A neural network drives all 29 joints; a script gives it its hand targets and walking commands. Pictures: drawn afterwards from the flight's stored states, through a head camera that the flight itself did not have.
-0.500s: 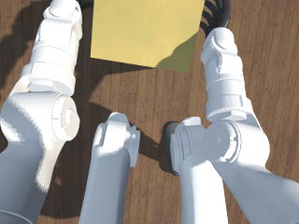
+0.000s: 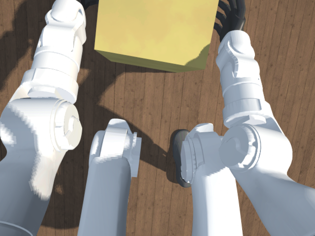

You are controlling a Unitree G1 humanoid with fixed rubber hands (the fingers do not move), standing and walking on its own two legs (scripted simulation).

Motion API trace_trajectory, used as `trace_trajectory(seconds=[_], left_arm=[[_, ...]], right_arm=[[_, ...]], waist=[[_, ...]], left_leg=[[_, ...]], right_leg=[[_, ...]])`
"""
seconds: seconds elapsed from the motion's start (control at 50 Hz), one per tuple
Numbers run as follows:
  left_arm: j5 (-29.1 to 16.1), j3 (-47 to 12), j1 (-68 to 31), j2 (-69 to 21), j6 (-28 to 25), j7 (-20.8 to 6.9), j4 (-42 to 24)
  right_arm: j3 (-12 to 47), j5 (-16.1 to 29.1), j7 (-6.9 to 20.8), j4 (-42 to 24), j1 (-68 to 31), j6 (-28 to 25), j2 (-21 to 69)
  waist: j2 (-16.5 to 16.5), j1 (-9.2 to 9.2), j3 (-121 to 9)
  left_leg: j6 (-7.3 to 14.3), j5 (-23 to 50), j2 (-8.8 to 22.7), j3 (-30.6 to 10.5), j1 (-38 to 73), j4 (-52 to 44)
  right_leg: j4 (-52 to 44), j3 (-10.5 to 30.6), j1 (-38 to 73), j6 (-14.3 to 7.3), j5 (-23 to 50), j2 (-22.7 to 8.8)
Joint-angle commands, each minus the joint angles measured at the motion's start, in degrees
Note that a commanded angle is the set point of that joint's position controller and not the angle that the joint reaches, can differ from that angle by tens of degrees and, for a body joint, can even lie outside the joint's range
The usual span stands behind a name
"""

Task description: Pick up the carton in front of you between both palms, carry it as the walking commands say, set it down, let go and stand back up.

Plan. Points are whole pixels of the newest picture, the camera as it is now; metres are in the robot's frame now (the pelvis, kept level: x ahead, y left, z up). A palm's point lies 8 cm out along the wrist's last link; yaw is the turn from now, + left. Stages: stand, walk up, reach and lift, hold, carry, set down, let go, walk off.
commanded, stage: set down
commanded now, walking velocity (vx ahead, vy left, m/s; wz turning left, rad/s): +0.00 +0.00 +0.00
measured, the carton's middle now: (153, 22) +0.54 +0.04 -0.25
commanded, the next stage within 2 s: let go in 1.30 s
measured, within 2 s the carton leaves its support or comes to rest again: neither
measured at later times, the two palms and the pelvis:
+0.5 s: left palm out of the picture +0.51 +0.24 -0.10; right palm (247, 40) +0.49 -0.13 -0.12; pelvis -0.03 -0.02 +0.02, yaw +2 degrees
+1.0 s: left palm out of the picture +0.50 +0.26 +0.05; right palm out of the picture +0.49 -0.14 +0.05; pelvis -0.01 -0.02 +0.16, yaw +3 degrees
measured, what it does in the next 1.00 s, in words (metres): rises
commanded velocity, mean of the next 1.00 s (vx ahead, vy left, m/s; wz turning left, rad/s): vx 0.00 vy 0.00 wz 0.00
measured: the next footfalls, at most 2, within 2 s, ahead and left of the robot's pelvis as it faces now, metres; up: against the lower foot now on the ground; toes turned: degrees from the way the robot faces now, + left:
none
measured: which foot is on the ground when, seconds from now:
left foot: down 0.00-1.00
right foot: down 0.00-1.00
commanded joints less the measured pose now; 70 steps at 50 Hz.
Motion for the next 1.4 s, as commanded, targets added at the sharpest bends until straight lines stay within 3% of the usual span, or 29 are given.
trace_trajectory(seconds=[0.0, 0.06, 0.14, 0.2, 0.26, 0.36, 0.46, 0.54, 0.62, 0.72, 0.84, 0.96, 1.1, 1.26, 1.38], left_arm=[[-3.63, -4.72, -0.98, 10.04, -2.88, 2.23, 3.22], [-10.31, -7.98, -5.85, 13.11, -5.39, 4.11, 0.16], [-18.41, -15.37, -15.90, 14.36, -6.74, 3.42, -10.36], [-20.22, -16.94, -17.53, 17.69, -4.82, 2.98, -9.98], [-20.61, -16.32, -18.65, 19.67, -2.75, 2.38, -10.92], [-20.14, -14.97, -15.89, 20.52, 1.41, 1.58, -11.06], [-17.16, -10.41, -12.07, 19.48, 2.38, 0.65, -10.39], [-14.60, -6.98, -6.63, 16.44, 1.00, -0.81, -5.20], [-13.46, -5.25, -4.48, 16.51, -0.41, -1.69, -6.64], [-11.84, -3.44, -3.43, 19.32, 0.10, -2.37, -12.66], [-12.21, -4.32, -3.46, 20.42, 2.76, -3.46, -20.32], [-11.88, -4.59, -1.59, 18.03, 3.69, -4.32, -17.92], [-8.74, -2.15, 2.58, 15.39, 2.25, -4.67, -13.60], [-6.44, -0.69, 4.81, 13.95, 0.85, -4.50, -14.93], [-3.25, 1.43, 15.14, 10.23, -0.07, -3.41, -17.15]], right_arm=[[9.08, 6.15, -2.19, 4.37, 1.79, -2.45, -7.85], [12.07, 12.90, -4.97, 1.93, -2.58, -4.94, -11.53], [20.58, 22.06, -4.21, -0.20, -8.57, -5.66, -9.71], [23.57, 27.12, -4.43, -0.73, -10.99, -3.99, -10.59], [24.08, 28.19, -5.74, -3.33, -12.60, -2.05, -11.67], [21.57, 24.31, -9.64, -8.42, -9.93, 1.34, -13.47], [16.98, 17.31, -11.09, -14.80, -7.66, 2.78, -12.82], [15.44, 13.28, -9.81, -12.43, -2.89, 2.52, -8.48], [15.94, 13.03, -8.46, -14.02, 0.26, 1.97, -5.40], [17.61, 13.80, -8.38, -19.69, 2.68, 3.12, -4.28], [17.10, 13.97, -9.12, -27.04, 4.12, 5.65, -6.41], [16.45, 13.41, -8.16, -25.14, 6.72, 6.20, -5.38], [14.38, 10.71, -6.37, -21.89, 11.11, 4.52, -4.34], [14.24, 9.55, -4.98, -23.66, 13.78, 3.13, -3.48], [14.76, 6.38, -2.99, -24.07, 24.61, 1.77, -3.50]], waist=[[5.46, 2.00, -46.32], [5.83, 1.69, -49.05], [9.34, 0.85, -54.53], [11.21, 2.12, -56.17], [11.91, 2.49, -59.01], [10.51, 0.50, -69.71], [8.92, -1.31, -66.83], [5.92, -1.29, -57.73], [5.20, -0.88, -60.76], [6.81, 0.20, -69.03], [10.51, -0.79, -75.83], [11.68, -1.95, -71.09], [10.27, -2.97, -67.31], [10.10, -2.83, -67.33], [10.66, -2.00, -69.51]], left_leg=[[-1.69, 32.99, 3.36, -5.50, 28.39, -13.96], [-2.17, 35.02, 4.15, -6.54, 29.80, -13.33], [-1.38, 35.86, 5.58, -8.36, 38.62, -10.99], [-1.34, 26.37, 6.43, -6.95, 42.68, -12.88], [-1.67, 18.59, 6.15, -5.07, 44.13, -14.80], [-1.49, 14.64, 4.81, -3.27, 50.40, -18.34], [-1.15, 18.47, 3.39, -2.40, 45.40, -22.00], [-1.28, 20.80, 2.91, -2.55, 36.10, -25.60], [-1.46, 24.36, 2.50, -1.73, 36.60, -28.25], [-1.59, 25.90, 2.14, -0.63, 43.69, -33.19], [-2.19, 28.54, 1.99, -0.63, 57.00, -40.12], [-2.61, 29.85, 2.00, -1.80, 63.61, -46.85], [-2.97, 34.50, 1.93, -3.14, 68.63, -54.92], [-2.94, 39.92, 2.08, -4.12, 78.63, -63.72], [-3.70, 47.61, 2.47, -4.77, 90.29, -69.25]], right_leg=[[-2.32, -4.75, 22.26, -0.35, 20.44, -0.88], [-1.48, -4.02, 23.16, -0.54, 23.25, -1.92], [-0.14, -3.34, 20.25, -1.67, 21.30, -2.35], [-2.00, -3.77, 21.74, -2.26, 15.95, -3.01], [-4.57, -4.55, 26.97, -2.46, 12.82, -3.23], [-9.63, -6.51, 37.93, -2.74, 10.31, -2.38], [-14.90, -6.47, 40.38, -3.25, 13.06, -1.23], [-18.37, -5.14, 40.29, -2.66, 16.89, -1.30], [-21.53, -3.98, 43.98, -2.08, 21.45, -1.15], [-26.83, -3.69, 49.88, -1.79, 22.92, -0.87], [-34.18, -4.43, 53.62, -2.06, 22.41, -0.63], [-41.23, -4.60, 51.61, -1.83, 20.71, -1.31], [-49.31, -4.34, 53.81, -1.24, 23.95, -1.91], [-58.83, -3.66, 60.46, -0.99, 27.62, -2.49], [-64.89, -3.38, 65.08, -1.23, 30.80, -2.75]])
